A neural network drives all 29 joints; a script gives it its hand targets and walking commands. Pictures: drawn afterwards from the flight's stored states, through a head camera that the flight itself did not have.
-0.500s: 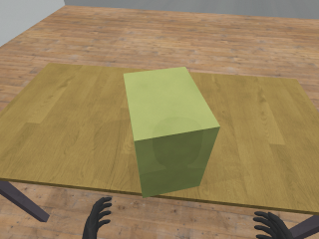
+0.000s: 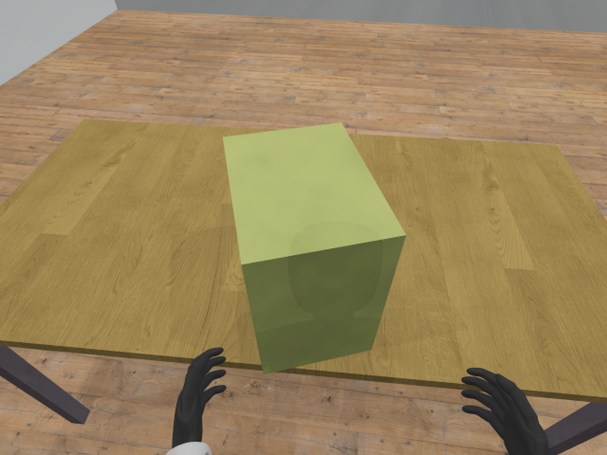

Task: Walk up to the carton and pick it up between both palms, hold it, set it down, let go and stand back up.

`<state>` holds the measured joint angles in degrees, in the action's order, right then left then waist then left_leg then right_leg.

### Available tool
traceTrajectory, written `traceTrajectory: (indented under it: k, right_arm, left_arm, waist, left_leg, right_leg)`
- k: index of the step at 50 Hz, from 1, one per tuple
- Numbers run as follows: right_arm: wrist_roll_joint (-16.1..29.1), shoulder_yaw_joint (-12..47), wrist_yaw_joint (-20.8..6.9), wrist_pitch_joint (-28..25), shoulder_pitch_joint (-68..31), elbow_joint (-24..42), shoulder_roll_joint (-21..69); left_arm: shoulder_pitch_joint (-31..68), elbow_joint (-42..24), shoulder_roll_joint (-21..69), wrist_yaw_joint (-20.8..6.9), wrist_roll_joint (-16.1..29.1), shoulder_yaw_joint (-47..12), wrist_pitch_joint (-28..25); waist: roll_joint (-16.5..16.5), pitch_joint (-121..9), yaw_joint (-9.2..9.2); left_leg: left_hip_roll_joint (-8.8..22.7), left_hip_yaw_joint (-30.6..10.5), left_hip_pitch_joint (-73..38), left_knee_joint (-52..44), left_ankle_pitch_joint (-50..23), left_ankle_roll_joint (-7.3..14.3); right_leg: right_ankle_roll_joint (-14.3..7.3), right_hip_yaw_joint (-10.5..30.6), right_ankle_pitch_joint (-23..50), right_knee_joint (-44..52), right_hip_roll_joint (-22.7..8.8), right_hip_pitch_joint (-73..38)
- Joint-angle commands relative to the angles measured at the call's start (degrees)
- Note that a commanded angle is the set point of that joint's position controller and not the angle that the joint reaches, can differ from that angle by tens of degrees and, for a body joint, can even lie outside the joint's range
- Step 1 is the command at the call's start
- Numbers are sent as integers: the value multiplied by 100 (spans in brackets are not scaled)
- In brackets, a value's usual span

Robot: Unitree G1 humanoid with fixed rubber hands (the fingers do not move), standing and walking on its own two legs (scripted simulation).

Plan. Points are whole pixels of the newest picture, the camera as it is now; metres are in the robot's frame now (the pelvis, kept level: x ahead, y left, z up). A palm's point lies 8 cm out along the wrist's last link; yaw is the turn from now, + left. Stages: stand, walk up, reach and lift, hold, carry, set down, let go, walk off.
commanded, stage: reach and lift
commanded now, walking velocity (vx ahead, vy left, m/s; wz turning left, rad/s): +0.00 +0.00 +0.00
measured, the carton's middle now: (301, 250) +0.43 +0.05 +0.02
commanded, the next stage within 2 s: none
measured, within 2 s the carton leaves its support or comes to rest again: neither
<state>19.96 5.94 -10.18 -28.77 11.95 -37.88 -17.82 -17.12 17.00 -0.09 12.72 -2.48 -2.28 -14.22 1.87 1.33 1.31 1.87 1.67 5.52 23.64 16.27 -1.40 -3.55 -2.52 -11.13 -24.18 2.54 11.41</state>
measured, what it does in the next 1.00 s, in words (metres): stands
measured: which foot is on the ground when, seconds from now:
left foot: down 0.00-1.00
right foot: down 0.00-1.00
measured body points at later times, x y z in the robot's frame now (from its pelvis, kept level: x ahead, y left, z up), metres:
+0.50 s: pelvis -0.01 +0.00 +0.00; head +0.00 +0.02 +0.45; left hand +0.24 +0.19 +0.03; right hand +0.26 -0.21 +0.02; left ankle -0.04 +0.13 -0.74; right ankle +0.02 -0.08 -0.74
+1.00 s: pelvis -0.01 +0.00 +0.01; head +0.00 +0.01 +0.46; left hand +0.29 +0.18 +0.10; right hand +0.34 -0.20 +0.09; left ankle -0.04 +0.13 -0.74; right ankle +0.02 -0.08 -0.74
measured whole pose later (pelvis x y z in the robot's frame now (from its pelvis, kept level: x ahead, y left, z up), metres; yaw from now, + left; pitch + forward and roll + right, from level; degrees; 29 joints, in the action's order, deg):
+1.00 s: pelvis -0.01 +0.00 +0.01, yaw -1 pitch -2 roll +0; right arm 21.2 2.9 -4.2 6.8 -15.8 -21.1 -20.9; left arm 7.1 -7.9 1.4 13.1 -0.2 4.3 31.2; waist 1.3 2.8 2.3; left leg 2.1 1.7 2.7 17.5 12.4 -1.6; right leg -3.6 -0.9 -6.6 -17.2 3.5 8.3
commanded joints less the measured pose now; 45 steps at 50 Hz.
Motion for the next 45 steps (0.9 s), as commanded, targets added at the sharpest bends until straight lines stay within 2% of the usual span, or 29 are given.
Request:
traceTrajectory:
  k: [1, 2, 5, 6, 7, 8, 11, 14, 16, 20, 24, 26, 28, 29, 30, 31, 34, 38, 39, 42, 43, 44, 45]
  right_arm:
    - [98, -312, 16, -94, -691, 838, -971]
    - [100, -275, 12, -35, -732, 811, -941]
    - [128, -270, 48, 166, -803, 991, -917]
    - [131, -234, 74, 241, -1159, 1170, -872]
    - [116, -301, 80, 307, -1045, 1206, -905]
    - [118, -285, 109, 414, -1287, 1260, -855]
    - [106, -256, 152, 674, -1179, 1411, -761]
    - [80, -367, 174, 903, -1214, 1523, -841]
    - [-4, -433, 205, 1079, -1339, 1658, -824]
    - [-149, -572, 226, 1330, -1698, 1962, -711]
    - [-144, -691, 237, 1539, -2004, 2126, -838]
    - [-122, -701, 243, 1686, -2088, 2119, -888]
    - [-148, -717, 276, 1806, -2441, 2424, -933]
    - [-135, -738, 282, 1866, -2590, 2464, -971]
    - [-133, -714, 279, 1953, -2631, 2410, -930]
    - [-109, -741, 282, 2020, -2730, 2481, -984]
    - [-43, -650, 317, 2274, -2877, 2403, -1020]
    - [60, -626, 355, 2615, -3254, 2487, -1074]
    - [20, -677, 376, 2692, -3304, 2408, -1140]
    - [126, -627, 443, 2906, -3573, 2483, -1168]
    - [96, -659, 463, 2980, -3721, 2529, -1178]
    - [83, -714, 491, 3044, -3816, 2553, -1225]
    - [100, -697, 517, 3129, -3894, 2494, -1241]
  left_arm:
    - [641, -954, -124, 44, 24, 36, -81]
    - [652, -976, -32, 67, 13, 49, -11]
    - [725, -1154, -62, 63, 0, 104, 221]
    - [1112, -1226, -104, 61, -2, 190, 309]
    - [864, -1223, -110, 68, -8, 204, 401]
    - [1210, -1315, -121, 76, 6, 180, 506]
    - [1090, -1518, -22, 65, -66, 255, 788]
    - [1062, -1822, 22, 44, -48, 257, 1079]
    - [1227, -1870, 25, 21, -62, 288, 1274]
    - [1571, -2150, 49, 54, -61, 342, 1551]
    - [1826, -2435, 137, 101, -33, 214, 1869]
    - [1876, -2553, 198, 130, 6, 159, 2085]
    - [2138, -2620, 145, 131, 76, 206, 2296]
    - [2297, -2725, 121, 150, 89, 183, 2377]
    - [2305, -2769, 158, 154, 50, 242, 2463]
    - [2426, -2838, 206, 157, 72, 203, 2570]
    - [2444, -2731, 290, 152, 40, 295, 2929]
    - [2794, -3106, 262, 141, 114, 291, 3409]
    - [2834, -3095, 221, 125, 91, 374, 3502]
    - [3101, -3304, 229, 105, 156, 379, 3791]
    - [3175, -3309, 206, 90, 142, 439, 3893]
    - [3295, -3378, 161, 79, 169, 444, 3989]
    - [3321, -3390, 128, 72, 153, 554, 4085]
  waist:
    - [292, -482, 13]
    - [242, -569, 76]
    - [279, -617, 56]
    - [355, -645, 113]
    - [377, -642, 48]
    - [299, -692, 82]
    - [274, -656, 93]
    - [187, -741, 16]
    - [254, -690, -39]
    - [276, -639, 92]
    - [-16, -896, 66]
    - [-20, -854, 60]
    - [181, -947, 80]
    - [120, -1040, 85]
    - [139, -1048, 153]
    - [84, -1113, 106]
    - [153, -1070, 186]
    - [20, -1280, 115]
    - [129, -1271, 111]
    - [58, -1379, 78]
    - [71, -1377, 129]
    - [27, -1482, 58]
    - [127, -1437, 89]
  left_leg:
    - [-130, -19, 888, -417, -807, 7]
    - [-116, -1, 867, -413, -829, 7]
    - [-161, 51, 829, -396, -833, 4]
    - [-174, 62, 881, -395, -737, 19]
    - [-162, 33, 874, -412, -701, 40]
    - [-184, 83, 930, -418, -659, 32]
    - [-201, 104, 828, -457, -779, 22]
    - [-162, 53, 679, -516, -906, 1]
    - [-165, 42, 605, -596, -883, 6]
    - [-117, 63, 559, -709, -812, 17]
    - [-73, 13, 285, -723, -1160, -35]
    - [-40, -32, 229, -756, -1232, -15]
    - [-31, -29, 254, -732, -1213, 14]
    - [-38, -6, 255, -749, -1155, 15]
    - [-26, -22, 197, -735, -1267, 12]
    - [-23, -24, 124, -738, -1285, 3]
    - [0, -57, 114, -784, -1372, 32]
    - [-18, -106, -106, -731, -1635, -15]
    - [-33, -78, -58, -734, -1625, -18]
    - [-52, -76, -139, -708, -1791, -38]
    - [-56, -94, -59, -733, -1768, -25]
    - [-75, -99, -81, -711, -1806, -41]
    - [-70, -100, -63, -725, -1785, -21]
  right_leg:
    - [-92, 628, 478, 375, -205, -822]
    - [-107, 682, 452, 431, -227, -821]
    - [-94, 784, 508, 482, -302, -881]
    - [-79, 874, 428, 539, -347, -914]
    - [-69, 897, 380, 585, -344, -895]
    - [-68, 938, 366, 588, -391, -926]
    - [-67, 988, 557, 664, -444, -995]
    - [-60, 924, 692, 681, -401, -1089]
    - [-47, 922, 718, 738, -405, -1091]
    - [-77, 867, 439, 781, -359, -1031]
    - [-162, 705, 670, 749, -235, -1045]
    - [-178, 628, 824, 742, -179, -1090]
    - [-139, 659, 827, 757, -188, -1121]
    - [-136, 641, 833, 736, -196, -1130]
    - [-134, 633, 843, 709, -172, -1118]
    - [-145, 635, 855, 751, -170, -1051]
    - [-166, 637, 1030, 785, -136, -1185]
    - [-149, 616, 1245, 751, -123, -1187]
    - [-124, 631, 1319, 762, -142, -1204]
    - [-71, 637, 1613, 725, -143, -1315]
    - [-83, 655, 1640, 729, -142, -1366]
    - [-53, 639, 1739, 679, -159, -1385]
    - [-44, 676, 1750, 689, -146, -1422]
